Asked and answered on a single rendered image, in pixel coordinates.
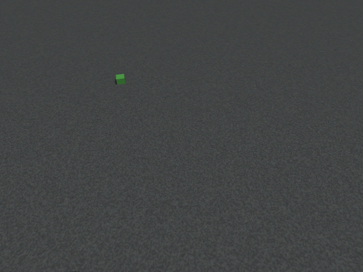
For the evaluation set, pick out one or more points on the small box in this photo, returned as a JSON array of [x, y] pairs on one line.
[[120, 79]]

